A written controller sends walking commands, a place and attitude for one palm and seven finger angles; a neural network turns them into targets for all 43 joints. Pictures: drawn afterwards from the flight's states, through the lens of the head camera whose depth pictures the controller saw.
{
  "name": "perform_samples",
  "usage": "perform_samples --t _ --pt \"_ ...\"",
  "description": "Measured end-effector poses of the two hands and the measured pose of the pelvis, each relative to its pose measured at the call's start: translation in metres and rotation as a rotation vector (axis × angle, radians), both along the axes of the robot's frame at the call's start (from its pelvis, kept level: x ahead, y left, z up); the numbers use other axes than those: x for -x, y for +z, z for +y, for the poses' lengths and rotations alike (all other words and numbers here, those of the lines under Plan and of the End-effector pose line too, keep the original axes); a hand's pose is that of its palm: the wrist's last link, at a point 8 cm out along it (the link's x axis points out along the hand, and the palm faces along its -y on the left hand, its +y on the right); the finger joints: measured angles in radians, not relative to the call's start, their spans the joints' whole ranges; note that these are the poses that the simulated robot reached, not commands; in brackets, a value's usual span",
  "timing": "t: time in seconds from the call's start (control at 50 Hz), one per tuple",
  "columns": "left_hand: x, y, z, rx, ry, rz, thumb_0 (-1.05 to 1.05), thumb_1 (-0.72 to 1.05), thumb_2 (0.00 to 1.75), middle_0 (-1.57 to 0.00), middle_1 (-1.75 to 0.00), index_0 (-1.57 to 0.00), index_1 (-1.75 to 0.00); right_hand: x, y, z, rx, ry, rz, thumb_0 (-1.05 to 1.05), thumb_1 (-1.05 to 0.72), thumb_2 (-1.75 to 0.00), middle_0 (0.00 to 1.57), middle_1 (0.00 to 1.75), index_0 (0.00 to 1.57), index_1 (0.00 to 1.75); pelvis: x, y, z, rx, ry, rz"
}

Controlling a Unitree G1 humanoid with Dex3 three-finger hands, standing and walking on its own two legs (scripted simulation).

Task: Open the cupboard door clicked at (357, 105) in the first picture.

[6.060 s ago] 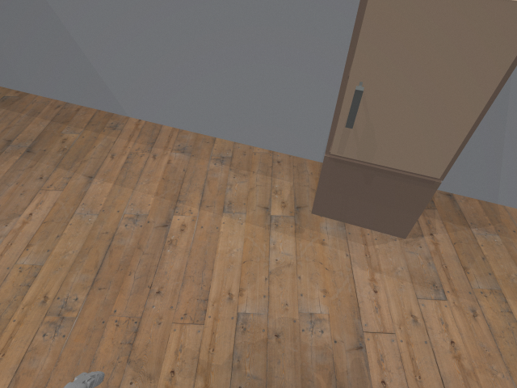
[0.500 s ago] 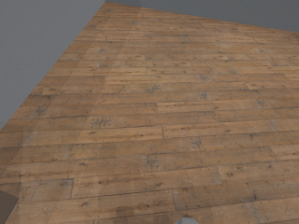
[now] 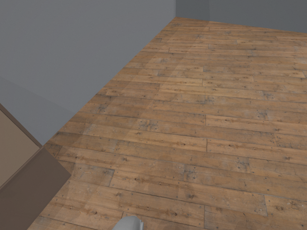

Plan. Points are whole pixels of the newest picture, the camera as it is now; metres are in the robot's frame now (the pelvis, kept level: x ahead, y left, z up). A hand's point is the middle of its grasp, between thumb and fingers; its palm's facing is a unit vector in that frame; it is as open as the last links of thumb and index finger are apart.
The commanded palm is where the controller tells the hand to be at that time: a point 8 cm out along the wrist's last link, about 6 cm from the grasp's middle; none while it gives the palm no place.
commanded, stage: turn to face it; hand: left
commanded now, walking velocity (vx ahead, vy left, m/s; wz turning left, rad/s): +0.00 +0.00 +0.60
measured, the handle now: out of the picture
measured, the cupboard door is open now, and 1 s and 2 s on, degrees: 0 0 0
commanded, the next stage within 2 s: take the last steps up to it in 1.78 s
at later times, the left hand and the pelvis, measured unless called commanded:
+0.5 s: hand out of the picture -0.04 +0.28 -0.18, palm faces +0.37 -0.89 -0.25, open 7.4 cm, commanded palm none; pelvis -0.01 +0.05 -0.01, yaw +18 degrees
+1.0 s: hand out of the picture -0.02 +0.24 -0.14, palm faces +0.56 -0.78 -0.29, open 7.4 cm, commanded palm none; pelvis +0.00 +0.02 -0.01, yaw +36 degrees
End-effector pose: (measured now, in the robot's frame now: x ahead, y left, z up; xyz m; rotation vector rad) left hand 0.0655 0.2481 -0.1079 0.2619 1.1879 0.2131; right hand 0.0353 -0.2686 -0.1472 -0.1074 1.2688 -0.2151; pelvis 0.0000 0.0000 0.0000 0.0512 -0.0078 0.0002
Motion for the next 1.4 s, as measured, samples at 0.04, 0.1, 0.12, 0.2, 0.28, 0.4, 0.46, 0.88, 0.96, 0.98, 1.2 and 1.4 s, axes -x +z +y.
perform_samples --t 0.04,0.1,0.12,0.2,0.28,0.4,0.46,0.88,0.96,0.98,1.2,1.4 --pt "0.013 -0.001 -0.002 0.006 0.032 0.003 0.01 0.9 0.9 -0.21 -0.3 -0.21 -0.29 -0.002 -0.001 -0.001 -0.001 0.038 0.024 0.01 -0.9 -0.89 0.2 0.3 0.2 0.3 0.002 0.0 -0.002 -0.002 0.035 -0.001" --pt "0.033 -0.004 -0.005 0.02 0.084 0.013 0.01 0.9 0.9 -0.21 -0.3 -0.21 -0.29 -0.011 -0.004 0.002 -0.001 0.098 0.065 0.01 -0.9 -0.89 0.2 0.3 0.2 0.3 0.004 -0.001 -0.001 -0.002 0.082 0.002" --pt "0.04 -0.006 -0.005 0.026 0.102 0.021 0.01 0.9 0.9 -0.21 -0.3 -0.21 -0.29 -0.016 -0.005 0.004 0.0 0.119 0.073 0.01 -0.9 -0.89 0.2 0.3 0.2 0.3 0.004 -0.001 0.0 -0.001 0.097 0.004" --pt "0.073 -0.014 0.0 0.049 0.177 0.067 0.01 0.9 0.9 -0.21 -0.3 -0.21 -0.29 -0.046 -0.004 0.021 0.008 0.208 0.063 0.01 -0.91 -0.89 0.2 0.3 0.2 0.3 0.007 -0.004 0.008 0.003 0.152 0.012" --pt "0.107 -0.028 0.016 0.073 0.26 0.119 0.01 0.9 0.9 -0.21 -0.3 -0.21 -0.3 -0.09 0.001 0.052 0.024 0.31 -0.007 0.01 -0.91 -0.89 0.2 0.3 0.2 0.3 0.01 -0.009 0.023 0.018 0.204 0.021" --pt "0.145 -0.054 0.053 0.093 0.367 0.175 0.01 0.9 0.9 -0.21 -0.3 -0.21 -0.29 -0.141 0.015 0.103 0.061 0.435 -0.154 0.01 -0.9 -0.89 0.2 0.3 0.2 0.3 0.013 -0.021 0.047 0.04 0.268 0.018" --pt "0.139 -0.049 0.066 0.088 0.39 0.145 0.01 0.91 0.9 -0.2 -0.3 -0.2 -0.29 -0.145 0.025 0.115 0.075 0.46 -0.174 0.01 -0.9 -0.89 0.2 0.3 0.2 0.3 0.013 -0.015 0.052 0.061 0.3 0.01" --pt "0.076 0.001 0.043 -0.037 0.455 -0.163 0.01 0.91 0.9 -0.2 -0.3 -0.21 -0.29 -0.13 -0.016 0.08 0.005 0.553 0.031 0.01 -0.9 -0.89 0.21 0.3 0.2 0.3 -0.003 -0.014 0.019 0.028 0.559 -0.013" --pt "0.106 0.001 0.026 -0.019 0.529 -0.122 0.01 0.9 0.9 -0.21 -0.3 -0.21 -0.29 -0.14 -0.011 0.083 0.003 0.605 0.043 0.01 -0.9 -0.89 0.2 0.3 0.2 0.3 -0.003 -0.007 0.017 0.014 0.608 -0.022" --pt "0.114 0.0 0.023 -0.013 0.547 -0.11 0.01 0.9 0.9 -0.21 -0.3 -0.21 -0.29 -0.143 -0.01 0.085 0.004 0.619 0.044 0.01 -0.9 -0.89 0.2 0.3 0.2 0.3 -0.003 -0.007 0.017 0.013 0.622 -0.024" --pt "0.23 -0.043 0.005 0.085 0.794 0.015 0.01 0.9 0.9 -0.21 -0.3 -0.21 -0.3 -0.18 0.007 0.165 0.066 0.856 -0.037 0.01 -0.91 -0.89 0.2 0.3 0.2 0.3 0.023 -0.018 0.042 0.047 0.779 -0.037" --pt "0.297 -0.049 0.025 0.12 0.923 0.06 0.01 0.91 0.9 -0.2 -0.29 -0.2 -0.29 -0.17 0.033 0.239 0.072 0.993 -0.169 0.01 -0.9 -0.89 0.2 0.3 0.2 0.3 0.055 -0.011 0.067 0.085 0.861 -0.05"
